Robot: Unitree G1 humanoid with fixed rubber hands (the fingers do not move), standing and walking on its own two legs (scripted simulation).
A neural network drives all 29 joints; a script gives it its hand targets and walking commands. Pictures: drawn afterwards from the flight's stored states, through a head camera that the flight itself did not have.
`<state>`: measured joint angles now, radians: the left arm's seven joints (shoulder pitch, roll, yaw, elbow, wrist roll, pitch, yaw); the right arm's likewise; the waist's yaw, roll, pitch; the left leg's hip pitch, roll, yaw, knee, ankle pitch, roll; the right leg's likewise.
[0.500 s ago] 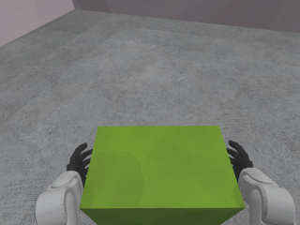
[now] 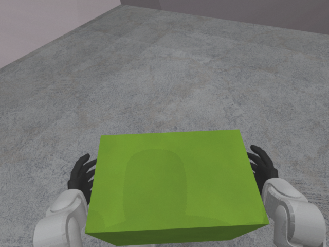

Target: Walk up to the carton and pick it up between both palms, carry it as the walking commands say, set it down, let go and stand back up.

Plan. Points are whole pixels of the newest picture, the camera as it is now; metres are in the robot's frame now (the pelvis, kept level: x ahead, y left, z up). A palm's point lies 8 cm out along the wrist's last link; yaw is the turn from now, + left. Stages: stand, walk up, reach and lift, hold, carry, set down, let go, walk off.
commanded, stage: carry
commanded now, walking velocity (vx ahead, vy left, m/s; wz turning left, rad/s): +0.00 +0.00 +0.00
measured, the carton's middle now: (172, 193) +0.25 +0.02 +0.02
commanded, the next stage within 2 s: none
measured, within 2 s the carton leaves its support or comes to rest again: neither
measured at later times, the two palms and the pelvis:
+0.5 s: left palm (126, 103) +0.53 +0.17 +0.06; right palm (254, 107) +0.49 -0.22 +0.05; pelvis +0.26 +0.00 -0.02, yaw -4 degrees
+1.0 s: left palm (109, 134) +0.41 +0.20 +0.05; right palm (251, 135) +0.39 -0.18 +0.05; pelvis +0.16 +0.02 -0.02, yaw -2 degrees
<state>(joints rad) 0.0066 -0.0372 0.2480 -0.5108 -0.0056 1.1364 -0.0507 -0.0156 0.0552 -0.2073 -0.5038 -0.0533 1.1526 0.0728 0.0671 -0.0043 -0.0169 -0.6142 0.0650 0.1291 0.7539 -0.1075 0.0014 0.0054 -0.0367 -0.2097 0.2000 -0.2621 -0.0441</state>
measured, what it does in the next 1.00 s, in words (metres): walks ahead: left foot, then right foot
